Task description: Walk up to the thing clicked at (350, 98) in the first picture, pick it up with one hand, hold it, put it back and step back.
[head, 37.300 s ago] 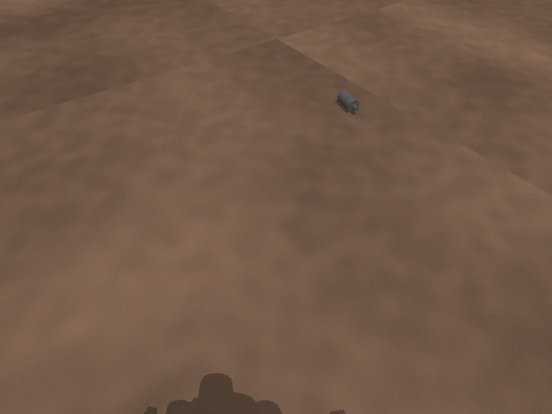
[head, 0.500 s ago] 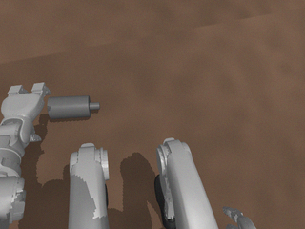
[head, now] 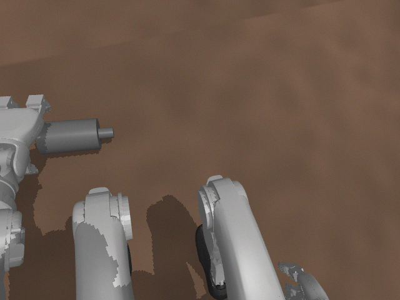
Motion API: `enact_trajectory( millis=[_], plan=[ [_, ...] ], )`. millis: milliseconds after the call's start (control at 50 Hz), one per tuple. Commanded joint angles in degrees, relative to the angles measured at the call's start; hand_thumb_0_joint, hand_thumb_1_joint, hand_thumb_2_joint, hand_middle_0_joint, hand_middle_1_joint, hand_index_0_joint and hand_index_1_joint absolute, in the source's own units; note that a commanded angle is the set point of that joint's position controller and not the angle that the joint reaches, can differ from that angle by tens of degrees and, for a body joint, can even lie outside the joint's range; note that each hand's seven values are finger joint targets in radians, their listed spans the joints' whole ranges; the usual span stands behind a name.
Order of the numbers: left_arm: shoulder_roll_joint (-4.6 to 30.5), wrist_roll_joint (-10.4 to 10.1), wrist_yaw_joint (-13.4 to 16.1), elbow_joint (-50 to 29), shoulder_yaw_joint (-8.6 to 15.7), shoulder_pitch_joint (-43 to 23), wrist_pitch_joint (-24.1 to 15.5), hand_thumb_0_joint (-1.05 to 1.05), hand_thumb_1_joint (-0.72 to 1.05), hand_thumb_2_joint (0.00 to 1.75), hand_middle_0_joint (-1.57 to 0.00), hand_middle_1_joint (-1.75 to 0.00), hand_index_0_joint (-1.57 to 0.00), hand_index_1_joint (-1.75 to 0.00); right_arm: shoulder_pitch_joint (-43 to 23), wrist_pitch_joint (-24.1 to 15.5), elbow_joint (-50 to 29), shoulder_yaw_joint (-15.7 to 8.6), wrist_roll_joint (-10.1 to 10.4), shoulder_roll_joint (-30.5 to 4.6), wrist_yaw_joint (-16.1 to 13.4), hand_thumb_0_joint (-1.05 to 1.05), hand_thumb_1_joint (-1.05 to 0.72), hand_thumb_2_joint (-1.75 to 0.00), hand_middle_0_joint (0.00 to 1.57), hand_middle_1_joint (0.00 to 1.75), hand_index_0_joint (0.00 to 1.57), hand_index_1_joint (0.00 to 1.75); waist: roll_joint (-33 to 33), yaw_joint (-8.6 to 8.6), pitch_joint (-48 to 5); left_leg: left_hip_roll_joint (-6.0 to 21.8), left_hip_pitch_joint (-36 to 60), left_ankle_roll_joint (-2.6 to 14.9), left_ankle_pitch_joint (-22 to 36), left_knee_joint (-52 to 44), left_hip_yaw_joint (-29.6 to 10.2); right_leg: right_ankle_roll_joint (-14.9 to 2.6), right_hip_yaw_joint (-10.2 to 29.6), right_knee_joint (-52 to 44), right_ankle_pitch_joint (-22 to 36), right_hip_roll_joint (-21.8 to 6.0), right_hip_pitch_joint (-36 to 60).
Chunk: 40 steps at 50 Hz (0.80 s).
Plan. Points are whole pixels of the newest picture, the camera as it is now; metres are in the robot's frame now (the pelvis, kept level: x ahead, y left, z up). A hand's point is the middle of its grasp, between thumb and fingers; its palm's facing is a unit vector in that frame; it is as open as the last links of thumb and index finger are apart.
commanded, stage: rise first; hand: left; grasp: from above
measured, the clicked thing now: (78, 135) +0.49 +0.24 -0.30
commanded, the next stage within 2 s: approach in 1.72 s
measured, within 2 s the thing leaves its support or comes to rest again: neither
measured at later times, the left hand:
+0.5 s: hand (34, 140) +0.44 +0.30 -0.18, palm faces -0.45 -0.06 -0.89, open 14.1 cm
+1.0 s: hand (36, 139) +0.45 +0.30 -0.20, palm faces -0.45 -0.07 -0.89, open 14.2 cm
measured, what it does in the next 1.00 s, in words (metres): stands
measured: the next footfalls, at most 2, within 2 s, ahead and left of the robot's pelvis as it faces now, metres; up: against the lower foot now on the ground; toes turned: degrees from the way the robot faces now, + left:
none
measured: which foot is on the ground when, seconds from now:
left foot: down 0.00-1.00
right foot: down 0.00-1.00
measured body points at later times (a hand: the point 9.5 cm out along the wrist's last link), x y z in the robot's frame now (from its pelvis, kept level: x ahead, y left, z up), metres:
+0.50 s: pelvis +0.00 +0.00 -0.01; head +0.24 +0.07 +0.37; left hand +0.46 +0.30 -0.13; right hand +0.07 -0.27 -0.12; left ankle +0.08 +0.13 -0.31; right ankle +0.09 -0.13 -0.31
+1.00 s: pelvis +0.00 +0.00 -0.02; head +0.24 +0.08 +0.35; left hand +0.47 +0.30 -0.15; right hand +0.06 -0.27 -0.12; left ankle +0.08 +0.13 -0.31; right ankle +0.09 -0.13 -0.31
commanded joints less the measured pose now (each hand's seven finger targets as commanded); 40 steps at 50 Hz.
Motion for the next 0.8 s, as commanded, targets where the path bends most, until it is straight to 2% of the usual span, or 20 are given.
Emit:
enact_trajectory(
  millis=[0,40,60,100,120,140,180,200,260,380,460,480,520,560,640,660,680,780],
  plan=[
    [14.52,-1.12,1.98,-7.62,1.84,-17.5,0.22,0.0,-0.54,1.01,-0.07,-1.0,-0.08,-0.99,10.96,-0.36,-1.13,-3.72,0.13,-13.8,-0.93,0.0,-0.91,-0.9,0.2,0.3,0.2,0.3,15.01,-0.16,-36.08,-0.02,30.15,3.53,7.62,-13.07,6.52,-5.08,-5.87,-13.97,12.0,-0.17,15.85],
    [15.57,-1.6,2.23,-7.17,2.75,-18.33,0.1,0.0,-0.54,1.02,-0.06,-0.99,-0.07,-0.99,10.87,-0.38,-1.37,-3.6,0.14,-14.36,-0.95,0.0,-0.9,-0.9,0.2,0.3,0.2,0.3,14.07,-0.45,-36.06,-0.06,29.01,3.63,5.87,-13.04,6.24,-5.04,-6.1,-14.11,10.2,-0.08,15.17],
    [15.38,-1.58,2.2,-6.75,2.38,-17.29,0.14,0.0,-0.54,1.0,-0.07,-1.0,-0.07,-0.99,10.66,-0.43,-1.49,-3.35,0.16,-14.1,-0.89,0.0,-0.91,-0.9,0.2,0.3,0.2,0.3,14.9,-0.06,-35.3,-0.03,29.06,3.54,5.96,-13.03,6.33,-5.13,-6.03,-13.74,10.34,-0.18,15.28],
    [15.08,-1.41,1.98,-6.99,1.86,-17.35,0.13,0.0,-0.55,1.02,-0.06,-1.01,-0.07,-1.0,10.99,-0.38,-1.16,-3.18,0.04,-14.07,-0.93,0.0,-0.91,-0.9,0.2,0.3,0.2,0.3,14.26,-0.51,-36.55,-0.03,28.98,3.7,7.79,-11.98,6.57,-4.85,-5.8,-14.0,12.58,0.04,16.95],
    [15.75,-1.69,2.12,-6.99,2.36,-17.18,0.15,0.0,-0.54,1.01,-0.07,-1.0,-0.07,-1.0,10.86,-0.33,-1.09,-3.04,0.05,-14.12,-0.93,0.0,-0.9,-0.9,0.2,0.3,0.2,0.3,13.86,-0.13,-36.67,-0.02,28.64,3.76,8.0,-11.79,6.59,-4.82,-5.7,-13.94,12.74,0.05,17.19],
    [16.17,-1.88,2.31,-7.82,2.97,-17.85,0.08,0.0,-0.54,1.01,-0.06,-1.0,-0.07,-1.0,11.63,-0.34,-1.05,-3.06,0.06,-14.38,-0.91,0.0,-0.9,-0.9,0.2,0.3,0.2,0.3,14.69,-0.48,-37.0,-0.03,29.24,3.63,8.77,-11.62,6.57,-4.77,-5.78,-13.38,13.42,-0.11,17.3],
    [15.68,-1.71,2.1,-7.17,2.4,-16.93,0.16,0.0,-0.54,1.0,-0.07,-1.0,-0.07,-1.0,11.32,-0.35,-1.11,-3.03,0.0,-14.57,-0.81,0.0,-0.91,-0.9,0.2,0.3,0.2,0.3,15.83,-0.48,-36.88,0.15,30.45,3.33,8.98,-11.81,6.09,-5.09,-6.3,-12.59,13.44,0.04,15.85],
    [15.71,-1.64,2.13,-7.63,2.17,-18.21,0.04,0.0,-0.61,1.08,-0.07,-0.95,-0.03,-0.99,11.27,-0.19,-1.15,-2.99,0.03,-14.6,-0.85,0.0,-0.9,-0.9,0.2,0.3,0.2,0.3,16.55,-0.75,-37.01,0.19,30.4,3.3,8.79,-11.62,6.11,-5.1,-6.31,-12.65,13.34,0.12,15.52],
    [16.69,-2.0,2.23,-7.22,2.97,-17.26,0.11,0.0,-0.55,1.02,-0.07,-0.99,-0.06,-0.99,11.43,0.0,-1.08,-2.74,-0.01,-14.64,-0.82,0.0,-0.9,-0.9,0.2,0.3,0.2,0.3,13.76,-0.38,-36.82,-0.02,27.49,3.77,8.4,-10.96,6.48,-4.66,-5.81,-13.54,13.52,0.23,17.8],
    [16.3,-2.13,2.48,-7.65,2.75,-18.21,-0.12,0.0,-0.54,1.01,-0.07,-0.99,-0.07,-0.99,11.47,-0.12,-1.18,-2.66,-0.19,-14.93,-0.69,0.0,-0.9,-0.9,0.2,0.3,0.2,0.3,15.8,-0.97,-36.29,-0.01,28.38,3.44,7.74,-10.89,6.17,-4.88,-6.22,-12.77,12.72,0.17,16.14],
    [15.73,-1.46,2.63,-6.41,1.79,-17.89,-0.14,0.0,-0.56,1.03,-0.07,-0.99,-0.06,-0.99,11.09,-0.03,-1.1,-2.4,-0.1,-14.99,-0.62,0.0,-0.9,-0.9,0.2,0.3,0.2,0.3,15.72,-1.2,-35.4,0.06,28.32,3.36,7.9,-10.76,5.93,-5.01,-6.63,-12.43,13.0,0.33,15.44],
    [16.7,-1.68,2.86,-6.02,2.79,-17.83,-0.16,0.0,-0.56,1.03,-0.07,-0.98,-0.06,-0.99,11.4,-0.14,-1.14,-2.31,-0.12,-15.33,-0.51,0.0,-0.9,-0.9,0.2,0.3,0.2,0.3,15.94,-1.34,-34.91,-0.06,28.42,3.29,8.07,-11.03,5.73,-5.04,-6.78,-12.01,12.96,0.15,15.13],
    [15.56,-1.15,2.75,-5.99,1.37,-17.78,-0.17,0.0,-0.56,1.03,-0.07,-0.99,-0.06,-1.0,11.05,-0.2,-0.99,-2.18,-0.27,-15.18,-0.49,0.0,-0.9,-0.9,0.2,0.3,0.2,0.3,16.64,-1.46,-35.55,0.19,29.77,3.12,8.99,-10.6,5.6,-5.12,-6.98,-11.57,13.93,0.28,14.77],
    [16.28,-1.12,2.93,-5.36,1.98,-18.22,-0.29,0.0,-0.56,1.03,-0.07,-0.98,-0.06,-0.99,11.32,-0.21,-1.31,-1.96,-0.33,-15.43,-0.3,0.0,-0.9,-0.9,0.2,0.3,0.2,0.3,16.15,-2.02,-34.67,0.14,28.35,3.27,8.87,-10.39,5.54,-4.97,-7.06,-11.6,13.93,0.22,15.26],
    [17.32,-1.08,3.53,-5.26,2.79,-18.29,-0.5,0.0,-0.56,1.03,-0.08,-0.98,-0.07,-0.98,10.91,-0.26,-1.19,-1.73,-0.48,-15.41,-0.42,0.0,-0.9,-0.9,0.2,0.3,0.2,0.3,17.4,-1.17,-34.84,-0.05,28.44,3.1,7.8,-10.73,5.7,-5.11,-7.04,-11.31,12.6,0.22,14.43],
    [16.34,-0.89,3.44,-4.01,1.74,-18.15,-0.38,0.0,-0.55,1.02,-0.08,-0.98,-0.07,-0.99,10.37,-0.25,-1.15,-1.77,-0.56,-15.36,-0.46,0.0,-0.9,-0.9,0.2,0.3,0.2,0.3,16.69,-1.67,-34.64,0.07,28.27,3.14,7.27,-10.31,5.57,-5.1,-7.2,-11.26,12.21,0.4,13.79],
    [16.29,-0.77,3.56,-4.46,1.73,-18.69,-0.41,0.0,-0.56,1.03,-0.08,-0.98,-0.06,-0.99,10.81,-0.29,-1.13,-1.49,-0.8,-15.35,-0.37,0.0,-0.9,-0.9,0.2,0.3,0.2,0.3,16.58,-2.34,-34.75,0.03,28.11,3.24,8.06,-9.75,5.67,-4.9,-7.07,-11.59,13.22,0.36,14.76],
    [17.32,-0.84,3.74,-4.81,2.08,-18.88,-0.23,0.0,-0.56,1.03,-0.09,-0.97,-0.07,-0.98,11.1,-0.52,-1.11,-1.32,-0.88,-15.45,-0.35,0.0,-0.91,-0.9,0.2,0.3,0.2,0.3,16.48,-2.04,-35.09,0.07,27.89,3.31,8.81,-9.28,5.74,-4.77,-6.85,-11.49,14.03,0.35,15.75]
  ],
)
